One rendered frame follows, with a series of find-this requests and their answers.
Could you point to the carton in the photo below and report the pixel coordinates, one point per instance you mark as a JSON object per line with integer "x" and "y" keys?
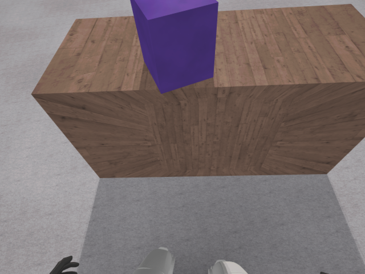
{"x": 177, "y": 39}

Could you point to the robot thigh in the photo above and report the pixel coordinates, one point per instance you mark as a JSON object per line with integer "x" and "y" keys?
{"x": 226, "y": 267}
{"x": 158, "y": 261}

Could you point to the robot left hand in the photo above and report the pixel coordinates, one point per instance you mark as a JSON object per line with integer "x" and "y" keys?
{"x": 64, "y": 264}

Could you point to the robot right thigh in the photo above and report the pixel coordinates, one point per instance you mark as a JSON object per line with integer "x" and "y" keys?
{"x": 226, "y": 267}

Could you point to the robot left thigh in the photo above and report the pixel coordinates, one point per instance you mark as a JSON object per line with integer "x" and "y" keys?
{"x": 158, "y": 261}

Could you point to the pedestal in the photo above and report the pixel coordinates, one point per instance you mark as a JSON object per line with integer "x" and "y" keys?
{"x": 287, "y": 97}

